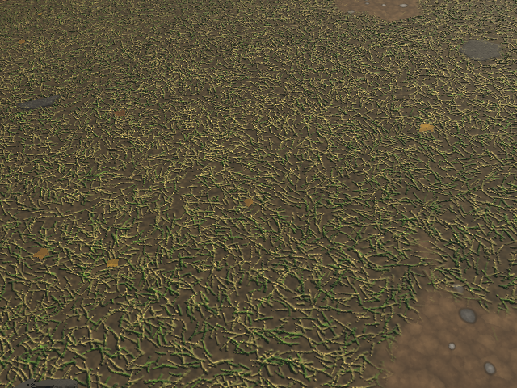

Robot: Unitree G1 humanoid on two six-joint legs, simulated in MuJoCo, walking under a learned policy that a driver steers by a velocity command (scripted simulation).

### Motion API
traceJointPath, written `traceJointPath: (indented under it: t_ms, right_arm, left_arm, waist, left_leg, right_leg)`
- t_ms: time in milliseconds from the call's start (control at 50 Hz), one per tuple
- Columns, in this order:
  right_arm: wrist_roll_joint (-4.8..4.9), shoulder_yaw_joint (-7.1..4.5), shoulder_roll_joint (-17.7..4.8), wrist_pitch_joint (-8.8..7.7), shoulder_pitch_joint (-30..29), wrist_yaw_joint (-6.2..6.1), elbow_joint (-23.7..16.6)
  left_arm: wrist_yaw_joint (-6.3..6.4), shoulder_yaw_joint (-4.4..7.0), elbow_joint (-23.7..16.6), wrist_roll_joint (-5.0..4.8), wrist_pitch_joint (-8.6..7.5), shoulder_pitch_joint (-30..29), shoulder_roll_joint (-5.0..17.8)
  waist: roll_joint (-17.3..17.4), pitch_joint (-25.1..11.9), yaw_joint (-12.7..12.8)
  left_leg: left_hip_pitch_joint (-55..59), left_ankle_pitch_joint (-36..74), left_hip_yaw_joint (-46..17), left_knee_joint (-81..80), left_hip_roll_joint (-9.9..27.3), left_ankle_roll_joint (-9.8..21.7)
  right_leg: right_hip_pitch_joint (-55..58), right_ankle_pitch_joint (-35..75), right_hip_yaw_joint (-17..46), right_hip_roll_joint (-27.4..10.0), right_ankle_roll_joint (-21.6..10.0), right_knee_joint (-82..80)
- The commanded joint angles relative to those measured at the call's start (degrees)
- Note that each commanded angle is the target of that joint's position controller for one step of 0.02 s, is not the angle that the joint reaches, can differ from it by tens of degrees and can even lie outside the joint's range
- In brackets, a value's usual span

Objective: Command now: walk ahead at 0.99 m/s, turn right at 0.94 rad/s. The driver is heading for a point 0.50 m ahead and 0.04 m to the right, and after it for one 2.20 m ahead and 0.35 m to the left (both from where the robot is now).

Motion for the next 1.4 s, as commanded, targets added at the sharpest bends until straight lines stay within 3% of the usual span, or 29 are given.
traceJointPath:
  t_ms: [20,100,160,180,200,220,240,280,340,500,620,640,660,680,700,740,760,880,920,980,1060,1120,1140,1160,1180,1200,1240,1300,1400]
  right_arm:
    - [-0.02,-0.02,-4.5,-1.93,-12.8,-0.10,-6.2]
    - [0.32,-1.06,-10.5,-1.33,-7.5,0.10,-4.6]
    - [0.96,-2.16,-15.0,0.64,-8.4,-0.11,-6.0]
    - [0.87,-1.17,-12.1,0.32,-9.5,-0.29,-6.7]
    - [-0.99,2.03,-1.3,-1.35,-7.7,0.20,-7.8]
    - [1.17,3.51,-1.3,-3.97,0.1,0.95,-12.7]
    - [2.52,2.47,-8.1,-5.07,-9.4,0.93,-13.1]
    - [1.72,2.98,-5.8,-4.68,-13.7,-0.23,-13.5]
    - [0.91,2.89,-4.5,-1.51,-6.7,0.25,-9.3]
    - [0.58,4.94,1.3,-1.34,-25.0,2.32,-13.9]
    - [2.97,-0.73,-7.2,-0.22,0.8,3.62,-7.7]
    - [3.32,-1.24,-7.7,1.10,11.3,2.81,-5.2]
    - [2.78,-0.87,-8.0,1.60,23.0,2.55,-1.2]
    - [0.19,1.69,-3.5,0.60,18.6,3.97,-0.2]
    - [-0.57,2.39,-2.6,0.08,9.0,3.98,-5.4]
    - [-0.03,1.36,-3.0,-0.33,2.4,3.66,-8.7]
    - [0.48,0.92,-5.1,-0.97,-2.5,3.45,-10.3]
    - [2.07,1.03,-3.2,0.67,-1.2,0.04,-8.4]
    - [3.21,1.08,-2.0,1.52,10.0,-1.93,-3.7]
    - [2.38,1.79,0.4,3.02,11.4,-2.68,-0.9]
    - [3.17,1.26,1.0,3.33,7.0,-2.34,-0.3]
    - [2.24,0.66,-2.1,4.76,-1.2,-3.03,-2.8]
    - [0.62,1.86,4.5,4.20,-0.3,-1.97,-3.0]
    - [-0.17,3.80,10.5,2.66,9.4,-0.69,-3.6]
    - [3.74,3.84,8.5,1.38,19.4,-0.95,-3.9]
    - [5.69,4.08,5.3,1.21,14.7,-1.74,-6.3]
    - [4.33,2.19,0.0,2.96,-0.8,-2.64,-9.5]
    - [2.46,2.15,3.1,4.43,-5.4,-0.50,-11.5]
    - [1.37,3.14,5.3,4.18,-13.4,1.38,-15.7]
  left_arm:
    - [-1.64,-1.79,-3.8,0.55,-0.53,0.1,-2.0]
    - [-3.14,-0.77,-5.1,0.56,-1.35,-5.5,0.6]
    - [-2.67,3.29,-1.5,-0.50,-0.19,12.9,8.5]
    - [-1.72,5.41,2.7,-0.77,0.80,25.7,12.0]
    - [-0.87,5.59,3.3,-1.16,1.58,24.4,15.3]
    - [-1.34,4.04,-1.7,1.05,-0.55,18.0,15.2]
    - [-1.44,3.71,-2.9,1.19,-1.57,18.1,10.0]
    - [-1.69,3.06,-1.5,1.97,-4.08,13.7,8.3]
    - [-0.69,0.83,-1.2,3.22,-4.53,6.8,2.5]
    - [1.14,-0.16,6.8,2.21,-6.71,16.6,3.5]
    - [2.39,1.07,4.8,4.98,-4.23,6.5,6.4]
    - [2.55,1.38,5.9,4.63,-3.82,3.9,8.0]
    - [2.38,0.74,4.9,4.59,-4.49,-1.7,5.2]
    - [1.30,-2.29,1.6,3.96,-6.49,4.7,-6.6]
    - [0.55,-3.46,-2.5,1.09,-8.16,8.8,-6.5]
    - [0.09,-1.80,-4.2,-0.06,-8.66,0.0,1.7]
    - [0.80,-1.67,-3.3,1.25,-7.87,0.8,1.3]
    - [0.18,-2.17,-4.4,4.67,-6.77,-2.6,-1.7]
    - [-1.53,-0.47,-5.9,3.73,-8.73,-11.9,0.8]
    - [-3.72,-1.76,-8.4,4.65,-10.09,-19.4,-4.8]
    - [-1.92,0.80,-7.7,0.72,-9.35,-13.0,-0.6]
    - [-0.19,4.55,1.5,-0.26,-8.66,16.8,5.3]
    - [-0.99,3.48,6.3,0.66,-8.57,25.3,3.7]
    - [-1.33,2.39,6.5,3.62,-8.36,25.6,4.3]
    - [-1.70,3.28,6.4,4.52,-7.45,23.4,6.4]
    - [-1.67,4.03,6.4,3.59,-6.15,21.6,6.7]
    - [-1.34,1.90,7.4,3.43,-6.15,12.0,0.1]
    - [0.17,-0.01,13.1,1.84,-7.53,6.5,-5.4]
    - [2.27,1.18,15.1,2.48,-6.74,10.2,1.0]
  waist:
    - [3.3,6.9,5.8]
    - [2.9,5.3,4.8]
    - [9.1,-6.6,16.5]
    - [4.5,-10.8,22.0]
    - [-17.5,-8.1,15.5]
    - [-19.6,-25.0,7.8]
    - [-5.3,-20.7,12.7]
    - [8.0,-6.2,6.9]
    - [4.5,-1.0,1.9]
    - [2.8,5.9,11.6]
    - [-4.0,-4.7,-4.6]
    - [-4.2,-5.3,-10.6]
    - [7.6,-4.6,-16.4]
    - [24.9,-3.6,-3.7]
    - [23.8,-7.5,3.3]
    - [-2.2,1.0,4.6]
    - [-3.3,4.1,7.5]
    - [1.9,-1.7,4.0]
    - [2.3,-0.9,-2.1]
    - [5.1,0.6,-5.1]
    - [9.4,0.6,0.4]
    - [9.8,-9.8,15.0]
    - [2.7,-10.8,15.0]
    - [-18.9,-14.9,10.6]
    - [-35.0,-20.2,6.3]
    - [-21.2,-23.2,6.8]
    - [4.3,-6.2,6.1]
    - [-2.4,6.9,1.5]
    - [1.2,4.4,4.5]
  left_leg:
    - [-9.8,16.6,-2.4,-13.6,14.0,8.5]
    - [-1.9,48.0,4.4,-9.0,13.4,6.1]
    - [-1.8,80.2,4.3,20.4,15.1,5.9]
    - [-15.5,62.1,3.6,40.6,11.8,3.7]
    - [-33.4,-10.9,1.6,70.4,-1.6,1.0]
    - [-46.8,-14.8,-15.4,78.3,-3.9,1.9]
    - [-46.5,-7.4,-18.3,71.9,0.0,3.9]
    - [-43.4,-2.0,-17.6,60.2,3.8,3.9]
    - [-34.9,2.1,-15.9,51.6,8.9,1.9]
    - [-28.0,39.5,-6.6,18.2,4.7,2.4]
    - [-9.8,12.9,2.8,33.8,-6.4,9.2]
    - [-2.9,8.4,-4.7,26.0,-1.4,11.6]
    - [5.4,16.7,-9.8,17.3,1.7,14.3]
    - [14.1,17.0,-27.2,21.2,3.6,18.0]
    - [13.9,3.2,-53.3,6.6,12.4,24.9]
    - [-3.7,-10.5,-56.7,-4.3,14.5,24.0]
    - [-12.4,-3.4,-54.2,-2.7,12.3,24.7]
    - [-25.6,22.3,-31.9,4.3,1.3,18.8]
    - [-4.1,12.4,-36.9,12.3,2.3,16.9]
    - [-17.3,0.0,-34.5,13.0,-1.9,13.7]
    - [-18.0,0.5,-35.3,22.3,-2.3,9.5]
    - [-10.0,15.0,-30.1,58.4,-6.0,4.6]
    - [-27.1,-20.7,-29.1,78.2,-8.0,3.8]
    - [-49.7,-30.0,-30.0,92.2,-7.1,5.3]
    - [-58.7,-26.5,-27.1,100.5,-3.9,3.4]
    - [-61.0,-15.5,-20.9,95.4,1.2,2.9]
    - [-58.4,0.7,-15.5,86.5,7.1,4.6]
    - [-45.9,7.0,-19.5,61.8,12.0,4.8]
    - [-50.4,16.2,-12.9,44.0,8.3,6.2]
  right_leg:
    - [1.9,12.2,2.2,-3.0,-0.1,-9.4]
    - [13.0,17.2,-7.1,4.6,-3.9,-22.8]
    - [36.9,6.0,-10.1,11.6,-8.3,-21.9]
    - [57.3,8.5,-4.5,10.7,-10.9,-25.8]
    - [65.6,15.2,11.0,4.0,-15.4,-28.3]
    - [74.4,-18.8,49.5,-8.2,-27.3,-45.7]
    - [67.8,-29.4,52.2,-8.0,-22.3,-53.6]
    - [49.2,-19.6,45.1,-5.1,-18.6,-54.9]
    - [32.6,-5.8,28.5,-0.8,-16.9,-54.5]
    - [26.2,9.5,4.1,3.1,-8.9,-62.4]
    - [36.5,77.6,-3.5,-1.2,-2.3,-30.7]
    - [32.9,73.8,-1.6,-2.1,-0.9,-12.9]
    - [23.5,31.5,-4.2,6.8,0.2,19.3]
    - [-0.3,-21.5,3.8,14.1,0.9,35.7]
    - [-9.7,-22.3,10.2,13.9,-0.4,34.2]
    - [-5.2,-7.5,10.9,8.8,-3.5,16.5]
    - [-1.4,-6.4,11.5,7.1,-2.1,10.1]
    - [18.6,20.4,5.1,6.3,2.2,-15.8]
    - [-3.6,24.8,10.1,6.3,-0.7,-25.1]
    - [13.8,42.1,6.2,9.7,-0.8,-36.1]
    - [31.0,37.6,9.5,6.9,2.4,-41.9]
    - [50.9,51.2,10.2,-1.4,5.0,-54.7]
    - [65.8,43.8,16.2,-7.4,4.1,-46.0]
    - [83.0,67.2,10.6,-6.4,9.0,-20.2]
    - [85.0,73.9,22.0,-11.8,5.4,-22.2]
    - [78.0,25.0,33.9,-16.9,-3.0,-35.9]
    - [51.0,-0.9,35.0,-16.5,-8.3,-51.2]
    - [25.2,15.8,11.0,-6.6,-1.7,-51.4]
    - [38.3,38.3,2.1,-7.3,-0.3,-53.3]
